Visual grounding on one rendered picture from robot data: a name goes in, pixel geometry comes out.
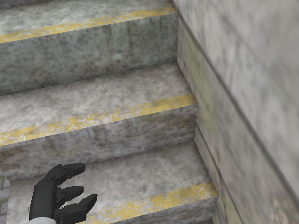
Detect robot left hand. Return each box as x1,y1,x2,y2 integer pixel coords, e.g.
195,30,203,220
28,163,98,224

